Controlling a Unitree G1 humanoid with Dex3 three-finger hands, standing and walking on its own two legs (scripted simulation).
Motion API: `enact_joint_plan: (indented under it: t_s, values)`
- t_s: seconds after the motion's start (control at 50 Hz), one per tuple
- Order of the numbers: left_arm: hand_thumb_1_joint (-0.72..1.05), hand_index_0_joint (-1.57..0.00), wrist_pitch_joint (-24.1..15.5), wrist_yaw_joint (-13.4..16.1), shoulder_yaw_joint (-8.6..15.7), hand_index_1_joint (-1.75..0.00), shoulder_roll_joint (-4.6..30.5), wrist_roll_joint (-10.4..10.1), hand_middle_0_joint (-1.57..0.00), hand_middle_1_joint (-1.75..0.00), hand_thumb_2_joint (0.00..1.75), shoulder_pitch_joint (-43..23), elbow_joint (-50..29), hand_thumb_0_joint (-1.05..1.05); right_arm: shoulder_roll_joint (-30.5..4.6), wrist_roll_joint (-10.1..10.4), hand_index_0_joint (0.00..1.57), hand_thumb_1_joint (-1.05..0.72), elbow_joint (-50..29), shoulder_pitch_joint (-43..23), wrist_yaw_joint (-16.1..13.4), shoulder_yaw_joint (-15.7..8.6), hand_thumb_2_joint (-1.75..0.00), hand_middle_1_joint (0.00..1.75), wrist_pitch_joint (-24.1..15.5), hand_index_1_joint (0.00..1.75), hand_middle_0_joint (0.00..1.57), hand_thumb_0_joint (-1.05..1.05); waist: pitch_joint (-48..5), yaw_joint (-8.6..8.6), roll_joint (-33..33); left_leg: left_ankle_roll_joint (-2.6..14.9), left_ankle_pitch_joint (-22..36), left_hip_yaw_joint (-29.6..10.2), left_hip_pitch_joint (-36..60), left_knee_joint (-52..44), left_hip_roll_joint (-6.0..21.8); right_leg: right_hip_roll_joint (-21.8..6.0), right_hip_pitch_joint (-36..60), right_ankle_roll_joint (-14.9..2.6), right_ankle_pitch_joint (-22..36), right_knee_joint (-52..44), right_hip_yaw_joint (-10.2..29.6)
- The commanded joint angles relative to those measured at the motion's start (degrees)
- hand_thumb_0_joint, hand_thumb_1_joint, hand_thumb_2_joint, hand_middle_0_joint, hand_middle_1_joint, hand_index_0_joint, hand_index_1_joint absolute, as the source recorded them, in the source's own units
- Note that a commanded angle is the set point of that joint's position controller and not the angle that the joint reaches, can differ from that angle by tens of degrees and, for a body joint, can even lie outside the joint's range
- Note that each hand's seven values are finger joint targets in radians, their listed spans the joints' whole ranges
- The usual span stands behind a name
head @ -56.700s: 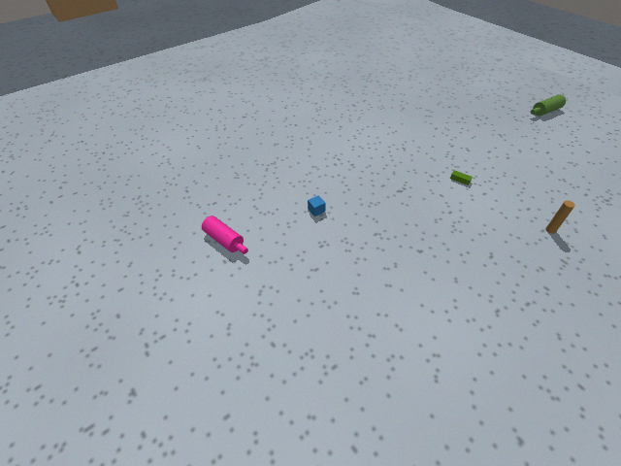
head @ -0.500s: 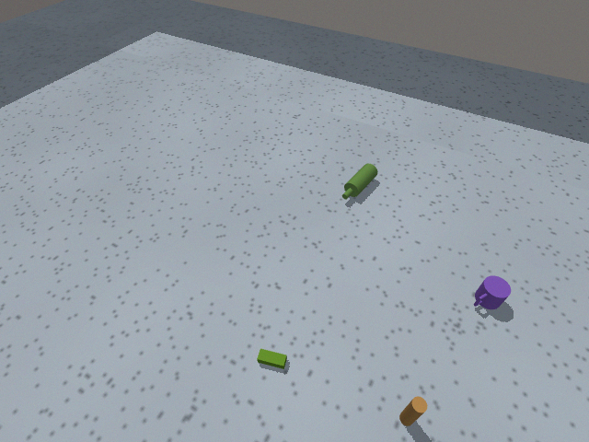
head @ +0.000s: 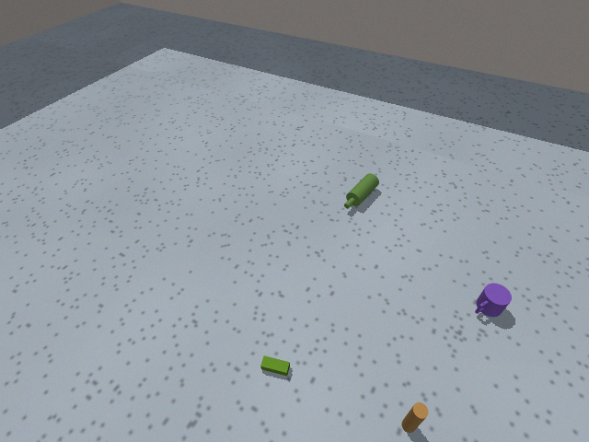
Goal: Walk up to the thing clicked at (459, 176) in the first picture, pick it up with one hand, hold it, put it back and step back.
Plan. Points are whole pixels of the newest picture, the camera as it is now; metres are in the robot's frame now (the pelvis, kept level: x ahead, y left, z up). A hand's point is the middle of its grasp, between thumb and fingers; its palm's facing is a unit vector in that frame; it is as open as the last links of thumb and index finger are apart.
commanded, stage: stand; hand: left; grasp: from above
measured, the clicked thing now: (275, 365) +0.51 +0.13 -0.77
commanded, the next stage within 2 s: step back in 1.56 s
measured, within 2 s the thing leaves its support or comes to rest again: neither
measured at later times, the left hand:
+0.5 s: hand out of the picture +0.07 +0.23 -0.16, palm faces +0.02 -0.94 -0.33, open 7.4 cm
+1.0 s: hand out of the picture +0.08 +0.23 -0.15, palm faces +0.02 -0.94 -0.34, open 7.4 cm
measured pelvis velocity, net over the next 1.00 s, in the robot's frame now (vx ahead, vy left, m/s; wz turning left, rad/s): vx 0.01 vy -0.01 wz -0.01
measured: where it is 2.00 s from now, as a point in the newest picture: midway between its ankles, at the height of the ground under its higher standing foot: outside the picture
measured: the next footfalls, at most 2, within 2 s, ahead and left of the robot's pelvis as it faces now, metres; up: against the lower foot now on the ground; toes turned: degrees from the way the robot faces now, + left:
left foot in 1.88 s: -0.03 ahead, +0.13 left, +0.00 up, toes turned -3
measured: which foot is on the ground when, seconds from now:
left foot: down 0.00-1.00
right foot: down 0.00-1.00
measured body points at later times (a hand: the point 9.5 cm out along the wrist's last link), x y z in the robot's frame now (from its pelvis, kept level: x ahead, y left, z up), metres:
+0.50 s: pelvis +0.01 -0.01 +0.00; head +0.02 -0.02 +0.45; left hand +0.07 +0.28 -0.13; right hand +0.08 -0.30 -0.14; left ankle +0.01 +0.12 -0.75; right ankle +0.01 -0.13 -0.75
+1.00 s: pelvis +0.01 -0.01 +0.00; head +0.02 -0.02 +0.45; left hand +0.08 +0.28 -0.13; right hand +0.09 -0.31 -0.14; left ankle +0.01 +0.12 -0.75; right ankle +0.01 -0.13 -0.75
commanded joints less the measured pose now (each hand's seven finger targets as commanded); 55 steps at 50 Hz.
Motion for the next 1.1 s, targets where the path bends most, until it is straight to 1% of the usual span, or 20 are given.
enact_joint_plan:
  t_s: [0.0,0.02,0.08,0.12,0.16,0.18,0.2,0.24,0.32,0.46,0.52,0.58,0.6,0.62,0.72,0.78,0.92,1.0,1.06,1.08]
  values:
    - [0.90,-0.20,-1.47,0.68,1.96,-0.30,11.22,-0.41,-0.20,-0.30,0.90,-2.54,-2.72,0.00,-10.55,0.29,0.20,-0.90,-2.66,-1.83,-0.65,-1.80,-0.90,0.30,-1.07,0.30,0.20,0.00,-1.28,-0.39,-1.15,1.05,1.67,-5.82,-3.43,-5.44,6.55,-4.50,1.83,-1.60,1.02,-5.02,5.31]
    - [0.90,-0.20,-1.49,0.62,1.91,-0.30,11.13,-0.40,-0.20,-0.30,0.90,-2.36,-2.57,0.00,-10.71,0.29,0.20,-0.90,-2.71,-2.28,-0.60,-1.71,-0.90,0.30,-0.99,0.30,0.20,0.00,-0.78,-0.24,-0.60,1.06,0.49,-5.86,-3.86,-5.55,6.44,-4.28,1.62,-1.37,0.56,-5.21,5.11]
    - [0.90,-0.20,-1.50,0.59,2.02,-0.30,11.94,-0.29,-0.20,-0.30,0.90,-2.41,-2.05,0.00,-10.79,0.42,0.20,-0.90,-2.69,-2.50,-0.56,-1.65,-0.90,0.30,-0.95,0.30,0.20,0.00,-1.45,-0.32,-2.07,1.17,1.70,-5.78,-2.31,-5.27,6.57,-4.55,0.97,-1.57,0.28,-5.56,5.27]
    - [0.90,-0.20,-1.46,0.55,2.06,-0.30,12.22,-0.34,-0.20,-0.30,0.90,-2.89,-2.14,0.00,-10.90,0.40,0.20,-0.90,-2.53,-2.48,-0.51,-1.52,-0.90,0.30,-0.91,0.30,0.20,0.00,-1.31,-0.30,-1.35,0.95,1.27,-5.69,-2.95,-5.56,6.44,-4.49,1.16,-1.57,-0.18,-5.51,5.24]
    - [0.90,-0.20,-1.58,0.56,1.84,-0.30,11.78,-0.43,-0.20,-0.30,0.90,-2.96,-2.00,0.00,-11.16,0.47,0.20,-0.90,-2.35,-2.33,-0.51,-1.52,-0.90,0.30,-1.01,0.30,0.20,0.00,-2.27,-0.49,-1.46,1.10,3.96,-5.61,-1.81,-4.91,6.81,-4.84,1.66,-1.62,1.59,-5.71,5.53]
    - [0.90,-0.20,-1.57,0.48,1.95,-0.30,12.15,-0.51,-0.20,-0.30,0.90,-3.63,-2.14,0.00,-10.94,0.38,0.20,-0.90,-2.17,-2.21,-0.52,-1.25,-0.90,0.30,-0.89,0.30,0.20,0.00,-1.44,-0.62,-1.46,1.04,2.49,-5.42,-3.06,-5.09,6.70,-4.60,1.59,-1.52,1.17,-5.88,5.53]
    - [0.90,-0.20,-1.57,0.52,2.08,-0.30,12.49,-0.52,-0.20,-0.30,0.90,-3.73,-2.15,0.00,-11.25,0.35,0.20,-0.90,-2.10,-2.08,-0.62,-1.39,-0.90,0.30,-0.92,0.30,0.20,0.00,-2.34,-0.66,-1.09,1.08,3.40,-5.45,-2.69,-5.04,6.89,-4.93,2.33,-1.76,2.32,-5.61,5.71]
    - [0.90,-0.20,-1.53,0.47,1.87,-0.30,11.96,-0.61,-0.20,-0.30,0.90,-3.03,-1.65,0.00,-11.08,0.48,0.20,-0.90,-2.15,-2.67,-0.55,-1.18,-0.90,0.30,-0.93,0.30,0.20,0.00,-1.93,-0.33,-0.85,1.14,3.48,-5.69,-2.62,-5.24,6.95,-4.80,2.21,-1.67,2.01,-5.62,5.31]
    - [0.90,-0.20,-1.45,0.27,1.89,-0.30,12.16,-0.71,-0.20,-0.30,0.90,-3.51,-1.57,0.00,-11.31,0.55,0.20,-0.90,-1.69,-2.27,-0.63,-0.92,-0.90,0.30,-1.00,0.30,0.20,0.00,-1.89,-0.57,-0.30,0.90,3.16,-5.53,-2.55,-5.41,7.10,-4.78,2.09,-1.86,2.70,-5.42,5.53]
    - [0.90,-0.20,-1.50,0.19,1.99,-0.30,12.47,-0.96,-0.20,-0.30,0.90,-3.98,-1.50,0.00,-11.82,0.62,0.20,-0.90,-1.73,-2.57,-0.72,-0.70,-0.90,0.30,-1.33,0.30,0.20,0.00,-3.80,-0.35,-0.74,0.94,10.12,-5.08,-0.60,-4.97,7.64,-4.90,3.38,-2.02,7.34,-4.69,5.29]
    - [0.90,-0.20,-1.58,0.18,1.97,-0.30,12.47,-0.89,-0.20,-0.30,0.90,-4.36,-1.88,0.00,-12.48,0.63,0.20,-0.90,-1.77,-2.68,-0.76,-0.89,-0.90,0.30,-1.38,0.30,0.20,0.00,-4.63,-0.62,-1.18,1.05,11.29,-4.87,0.16,-4.42,7.88,-5.02,3.24,-1.85,8.45,-4.88,5.21]
    - [0.90,-0.20,-1.47,0.15,2.04,-0.30,12.57,-0.97,-0.20,-0.30,0.90,-4.60,-1.70,0.00,-12.08,0.60,0.20,-0.90,-1.71,-2.53,-0.78,-0.75,-0.90,0.30,-1.30,0.30,0.20,0.00,-4.58,-0.71,-1.37,1.10,11.02,-4.63,-0.24,-4.52,7.86,-5.18,3.75,-2.08,9.16,-4.55,5.31]
    - [0.90,-0.20,-1.44,0.16,2.06,-0.30,12.77,-1.07,-0.20,-0.30,0.90,-4.83,-1.68,0.00,-11.82,0.59,0.20,-0.90,-1.53,-2.13,-0.75,-0.64,-0.90,0.30,-1.26,0.30,0.20,0.00,-3.87,-0.73,-1.12,0.75,10.70,-4.71,-0.69,-4.99,7.62,-4.93,3.59,-2.00,8.38,-4.64,5.21]
    - [0.90,-0.20,-1.49,0.10,1.85,-0.30,12.15,-1.03,-0.20,-0.30,0.90,-4.55,-1.62,0.00,-12.30,0.64,0.20,-0.90,-1.65,-2.77,-0.69,-0.68,-0.90,0.30,-1.32,0.30,0.20,0.00,-3.68,-0.58,-0.82,0.96,10.49,-4.73,-0.59,-4.87,7.76,-4.93,3.52,-1.84,8.41,-4.92,5.14]
    - [0.90,-0.20,-1.64,0.02,1.89,-0.30,12.58,-1.01,-0.20,-0.30,0.90,-4.81,-1.70,0.00,-12.30,0.75,0.20,-0.90,-1.93,-3.35,-0.59,-0.71,-0.90,0.30,-1.34,0.30,0.20,0.00,-3.99,-0.51,-1.53,0.91,10.87,-4.78,-0.10,-4.91,7.95,-5.03,3.57,-1.99,8.31,-5.04,5.25]
    - [0.90,-0.20,-1.70,-0.07,1.94,-0.30,12.88,-1.08,-0.20,-0.30,0.90,-5.14,-1.82,0.00,-12.15,0.69,0.20,-0.90,-1.90,-3.08,-0.51,-0.56,-0.90,0.30,-1.34,0.30,0.20,0.00,-3.22,-0.73,-1.57,0.81,8.79,-4.65,-0.92,-5.26,7.73,-4.95,3.13,-1.96,6.90,-5.40,5.40]
    - [0.90,-0.20,-1.78,-0.18,2.01,-0.30,13.35,-1.13,-0.20,-0.30,0.90,-5.37,-2.13,0.00,-12.42,0.71,0.20,-0.90,-2.11,-3.43,-0.42,-0.43,-0.90,0.30,-1.48,0.30,0.20,0.00,-4.03,-0.67,-0.84,0.87,10.41,-4.42,-0.51,-5.12,7.90,-5.10,3.59,-2.07,9.24,-5.11,5.52]
    - [0.90,-0.20,-1.80,-0.32,1.90,-0.30,13.35,-1.15,-0.20,-0.30,0.90,-5.05,-1.98,0.00,-12.62,0.71,0.20,-0.90,-2.08,-3.38,-0.34,-0.44,-0.90,0.30,-1.39,0.30,0.20,0.00,-3.50,-0.68,-1.39,0.86,8.19,-4.64,-0.82,-5.50,7.91,-4.89,2.93,-2.00,6.61,-5.64,5.53]
    - [0.90,-0.20,-1.87,-0.35,2.01,-0.30,13.74,-1.08,-0.20,-0.30,0.90,-5.52,-2.14,0.00,-12.59,0.68,0.20,-0.90,-2.21,-3.25,-0.29,-0.42,-0.90,0.30,-1.32,0.30,0.20,0.00,-3.53,-0.99,-1.46,0.90,7.57,-4.45,-1.04,-5.38,7.88,-5.09,3.11,-2.13,6.73,-5.64,5.75]
    - [0.90,-0.20,-1.86,-0.34,1.99,-0.30,13.82,-1.09,-0.20,-0.30,0.90,-5.18,-2.22,0.00,-12.92,0.70,0.20,-0.90,-2.30,-3.63,-0.31,-0.54,-0.90,0.30,-1.34,0.30,0.20,0.00,-4.19,-0.71,-0.83,0.91,8.28,-4.62,-0.39,-5.41,8.11,-5.14,3.27,-2.28,6.95,-5.54,5.66]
